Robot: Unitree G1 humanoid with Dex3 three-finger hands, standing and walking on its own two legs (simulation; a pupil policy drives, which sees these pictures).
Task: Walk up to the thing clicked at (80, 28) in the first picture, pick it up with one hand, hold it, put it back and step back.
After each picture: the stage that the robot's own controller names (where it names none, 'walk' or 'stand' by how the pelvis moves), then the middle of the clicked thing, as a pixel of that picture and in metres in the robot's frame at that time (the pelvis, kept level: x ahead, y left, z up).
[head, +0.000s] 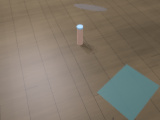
stand; (79, 35) +1.38 +0.04 -0.66
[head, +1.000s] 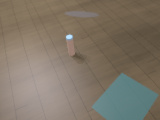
walk; (70, 45) +1.24 +0.22 -0.64
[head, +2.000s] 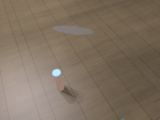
walk; (58, 80) +0.74 +0.26 -0.65
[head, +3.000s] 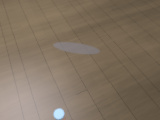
walk; (60, 119) +0.40 +0.17 -0.62
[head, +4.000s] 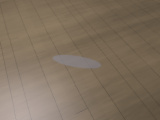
stand; out of the picture +0.26 +0.16 -0.65
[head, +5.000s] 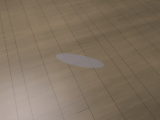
stand; out of the picture +0.26 +0.15 -0.66
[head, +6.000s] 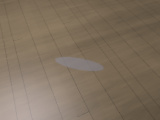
stand; out of the picture +0.25 +0.16 -0.66
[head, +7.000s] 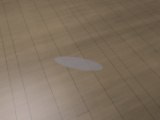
stand; out of the picture +0.25 +0.16 -0.66
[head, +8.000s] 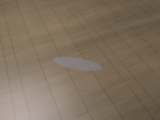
stand; out of the picture +0.24 +0.16 -0.66
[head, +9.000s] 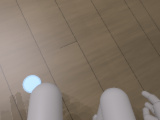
go down; (37, 87) +0.31 +0.20 -0.33
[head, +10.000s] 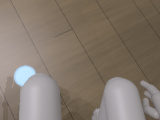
go down; (30, 81) +0.32 +0.22 -0.24
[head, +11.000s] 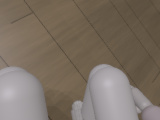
close in; out of the picture +0.30 +0.25 -0.15
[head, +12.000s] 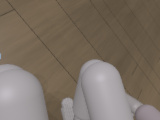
close; out of the picture +0.32 +0.23 -0.14
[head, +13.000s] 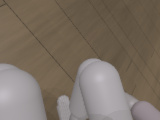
lift; out of the picture +0.46 +0.25 -0.23
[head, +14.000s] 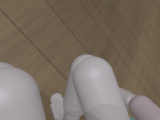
lift; out of the picture +0.46 +0.20 -0.23
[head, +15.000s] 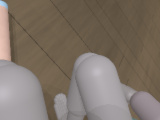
lift; out of the picture +0.46 +0.14 -0.22
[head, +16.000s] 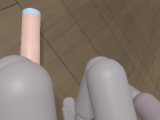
lift; (30, 41) +0.47 +0.08 -0.21
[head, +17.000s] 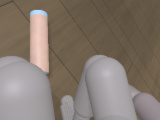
lift; (39, 42) +0.47 +0.03 -0.21
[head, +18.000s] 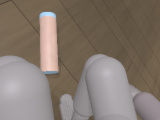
lift; (48, 43) +0.48 -0.02 -0.22
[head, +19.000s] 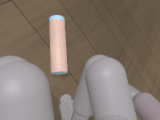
lift; (58, 44) +0.48 -0.06 -0.22
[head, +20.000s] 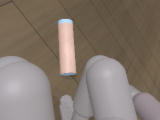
lift; (66, 47) +0.48 -0.10 -0.22
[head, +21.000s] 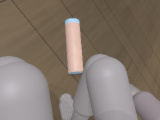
lift; (73, 46) +0.48 -0.14 -0.22
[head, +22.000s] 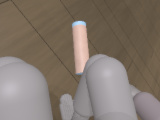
lift; (80, 48) +0.48 -0.19 -0.22
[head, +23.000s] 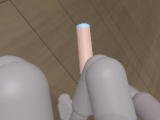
lift; (85, 49) +0.49 -0.22 -0.22
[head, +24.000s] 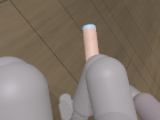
lift; (91, 49) +0.49 -0.26 -0.22
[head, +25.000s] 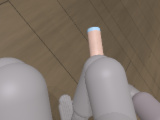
lift; (96, 51) +0.49 -0.30 -0.22
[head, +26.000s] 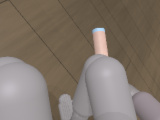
lift; (101, 51) +0.49 -0.34 -0.22
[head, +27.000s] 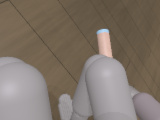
lift; (105, 52) +0.49 -0.37 -0.22
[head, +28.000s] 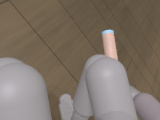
lift; (110, 52) +0.49 -0.40 -0.22
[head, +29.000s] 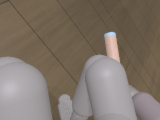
lift; (112, 54) +0.50 -0.44 -0.22
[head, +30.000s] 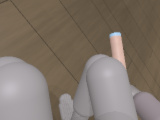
lift; (117, 54) +0.49 -0.47 -0.22
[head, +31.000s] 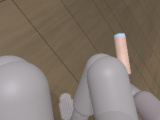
lift; (122, 54) +0.49 -0.51 -0.22
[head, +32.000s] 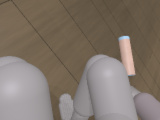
lift; (126, 56) +0.50 -0.56 -0.22
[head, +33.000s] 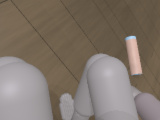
lift; (133, 55) +0.50 -0.62 -0.22
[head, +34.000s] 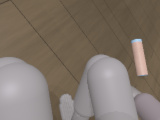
lift; (139, 57) +0.50 -0.70 -0.22
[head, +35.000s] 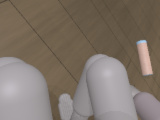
lift; (144, 58) +0.51 -0.78 -0.22
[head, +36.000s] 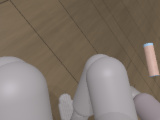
lift; (151, 59) +0.51 -0.89 -0.22
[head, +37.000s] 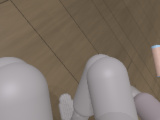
lift; (158, 60) +0.51 -1.00 -0.22
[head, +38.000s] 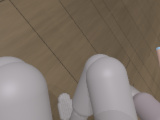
lift; out of the picture +0.52 -1.12 -0.22
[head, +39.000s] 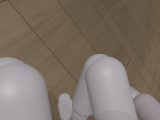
lift; out of the picture +0.53 -1.23 -0.22
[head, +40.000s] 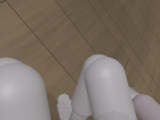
lift; out of the picture +0.54 -1.35 -0.22
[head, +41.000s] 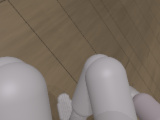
lift; out of the picture +0.54 -1.46 -0.22
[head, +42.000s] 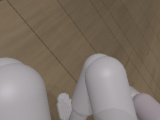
lift; out of the picture +0.54 -1.57 -0.22
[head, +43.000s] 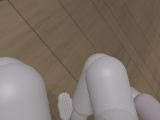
lift; out of the picture +0.54 -1.68 -0.22
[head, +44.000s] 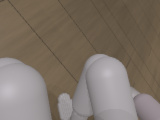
lift; out of the picture +0.54 -1.79 -0.22
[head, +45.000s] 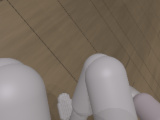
lift; out of the picture +0.55 -1.90 -0.22
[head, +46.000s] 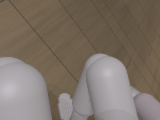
lift; out of the picture +0.54 -2.01 -0.22
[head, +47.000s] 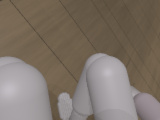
lift; out of the picture +0.53 -2.12 -0.22
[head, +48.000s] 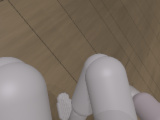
lift; out of the picture +0.55 -2.22 -0.22
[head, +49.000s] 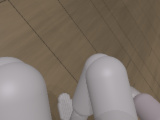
lift; out of the picture +0.54 -2.32 -0.22
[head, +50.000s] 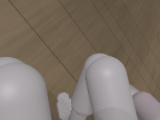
lift; out of the picture +0.55 -2.42 -0.22
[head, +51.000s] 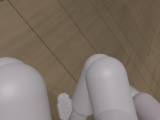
lift; out of the picture +0.55 -2.52 -0.22
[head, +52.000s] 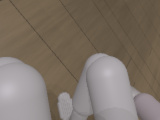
lift; out of the picture +0.55 -2.62 -0.22
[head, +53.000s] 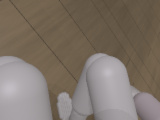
lift; out of the picture +0.55 -2.71 -0.22
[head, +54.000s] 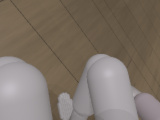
lift; out of the picture +0.55 -2.81 -0.22
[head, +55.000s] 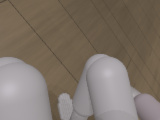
lift; out of the picture +0.56 -2.90 -0.22
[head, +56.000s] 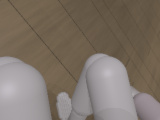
lift; out of the picture +0.57 -2.99 -0.22
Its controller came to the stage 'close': yes
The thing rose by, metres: 0.00
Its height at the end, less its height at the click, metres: -0.09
